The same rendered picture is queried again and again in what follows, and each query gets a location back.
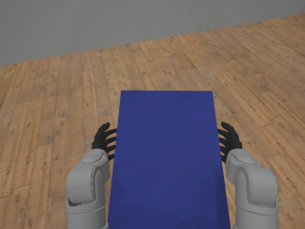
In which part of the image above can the left robot forearm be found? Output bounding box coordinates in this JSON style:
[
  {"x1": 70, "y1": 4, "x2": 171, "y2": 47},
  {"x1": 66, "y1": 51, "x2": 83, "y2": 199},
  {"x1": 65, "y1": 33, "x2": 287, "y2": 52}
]
[{"x1": 66, "y1": 149, "x2": 111, "y2": 229}]

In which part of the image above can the left robot hand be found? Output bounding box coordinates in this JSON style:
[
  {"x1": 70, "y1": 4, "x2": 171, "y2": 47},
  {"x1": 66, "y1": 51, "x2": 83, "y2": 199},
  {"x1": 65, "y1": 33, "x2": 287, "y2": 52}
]
[{"x1": 91, "y1": 122, "x2": 117, "y2": 161}]

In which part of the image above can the right robot forearm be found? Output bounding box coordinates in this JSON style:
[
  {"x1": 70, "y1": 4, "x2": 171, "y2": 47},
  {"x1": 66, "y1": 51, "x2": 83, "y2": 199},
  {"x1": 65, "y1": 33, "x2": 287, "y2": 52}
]
[{"x1": 225, "y1": 148, "x2": 279, "y2": 229}]

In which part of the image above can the right robot hand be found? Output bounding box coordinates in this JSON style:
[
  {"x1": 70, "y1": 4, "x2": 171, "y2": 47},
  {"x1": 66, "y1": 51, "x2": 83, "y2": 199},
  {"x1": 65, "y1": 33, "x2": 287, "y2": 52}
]
[{"x1": 217, "y1": 121, "x2": 242, "y2": 164}]

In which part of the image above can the carton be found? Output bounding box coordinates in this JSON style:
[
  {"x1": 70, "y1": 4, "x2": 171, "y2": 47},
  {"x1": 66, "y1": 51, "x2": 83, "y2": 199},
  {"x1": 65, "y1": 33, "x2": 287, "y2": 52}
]
[{"x1": 107, "y1": 90, "x2": 231, "y2": 229}]

